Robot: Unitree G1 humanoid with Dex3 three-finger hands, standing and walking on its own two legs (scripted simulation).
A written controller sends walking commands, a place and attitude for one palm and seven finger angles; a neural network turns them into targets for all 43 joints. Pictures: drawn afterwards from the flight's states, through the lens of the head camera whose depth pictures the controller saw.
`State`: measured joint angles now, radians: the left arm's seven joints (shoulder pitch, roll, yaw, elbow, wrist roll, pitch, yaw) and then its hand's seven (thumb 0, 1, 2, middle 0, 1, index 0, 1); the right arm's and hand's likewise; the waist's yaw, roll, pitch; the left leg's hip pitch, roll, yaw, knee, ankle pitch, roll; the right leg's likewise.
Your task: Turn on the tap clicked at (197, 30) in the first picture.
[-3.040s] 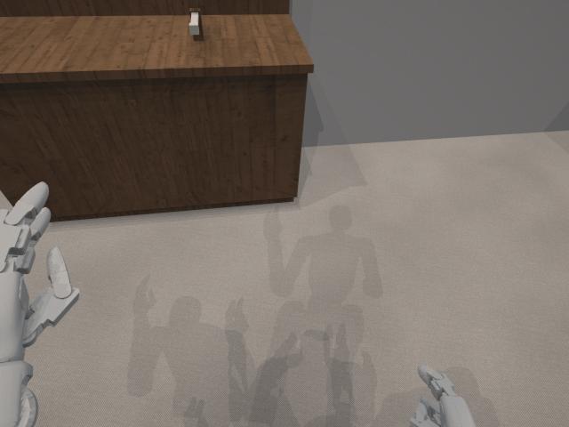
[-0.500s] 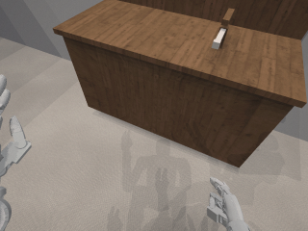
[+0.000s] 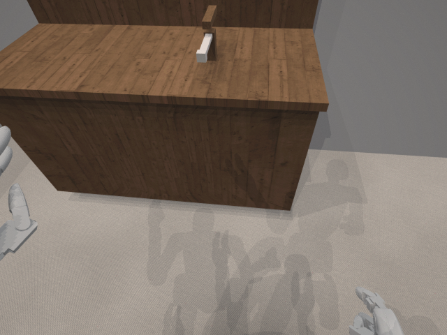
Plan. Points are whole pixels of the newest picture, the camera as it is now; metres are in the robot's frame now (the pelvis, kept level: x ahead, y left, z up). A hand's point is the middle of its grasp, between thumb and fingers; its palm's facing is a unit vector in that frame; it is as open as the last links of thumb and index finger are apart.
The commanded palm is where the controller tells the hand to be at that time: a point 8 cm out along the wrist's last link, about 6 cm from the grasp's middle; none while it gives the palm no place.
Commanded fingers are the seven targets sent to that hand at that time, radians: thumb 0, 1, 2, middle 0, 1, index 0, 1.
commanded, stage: turn to face it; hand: left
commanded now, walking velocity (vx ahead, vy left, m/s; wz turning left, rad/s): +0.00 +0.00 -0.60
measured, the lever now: (201, 56) +0.85 +0.11 +0.08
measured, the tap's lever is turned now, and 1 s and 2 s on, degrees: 0 0 0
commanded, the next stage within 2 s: take the last steps up to it in 0.58 s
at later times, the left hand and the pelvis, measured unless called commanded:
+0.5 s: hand (126, 237) +0.21 +0.13 +0.17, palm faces +0.18 -0.87 -0.46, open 7.5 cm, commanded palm +0.15 +0.19 +0.18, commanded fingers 0.00 0.90 0.90 -0.20 -0.30 -0.20 -0.30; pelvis -0.08 -0.03 -0.02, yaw -16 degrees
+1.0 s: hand (135, 257) +0.18 +0.11 +0.17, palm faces +0.14 -0.92 -0.36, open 7.5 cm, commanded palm +0.15 +0.16 +0.18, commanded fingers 0.00 0.90 0.90 -0.20 -0.30 -0.20 -0.30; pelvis -0.10 -0.04 +0.00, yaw -21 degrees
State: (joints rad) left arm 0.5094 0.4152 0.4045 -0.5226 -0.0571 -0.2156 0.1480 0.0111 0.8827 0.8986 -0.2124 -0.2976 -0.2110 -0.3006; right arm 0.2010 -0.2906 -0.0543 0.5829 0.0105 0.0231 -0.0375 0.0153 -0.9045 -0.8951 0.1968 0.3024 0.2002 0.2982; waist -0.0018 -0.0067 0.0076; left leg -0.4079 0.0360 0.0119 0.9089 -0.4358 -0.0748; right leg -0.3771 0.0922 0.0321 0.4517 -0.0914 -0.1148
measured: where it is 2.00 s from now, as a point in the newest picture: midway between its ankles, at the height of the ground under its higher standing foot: outside the picture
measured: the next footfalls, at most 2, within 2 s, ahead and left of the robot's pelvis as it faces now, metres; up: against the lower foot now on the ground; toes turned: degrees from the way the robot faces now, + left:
left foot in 0.16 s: +0.01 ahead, +0.15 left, +0.00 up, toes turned -1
right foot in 0.48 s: -0.07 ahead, -0.16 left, +0.00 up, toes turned -21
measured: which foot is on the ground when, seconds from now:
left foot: up 0.00-0.14, down 0.16-0.48, up 0.50-0.78, down 0.80-1.00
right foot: down 0.00-0.18, up 0.20-0.46, down 0.48-0.84, up 0.86-1.00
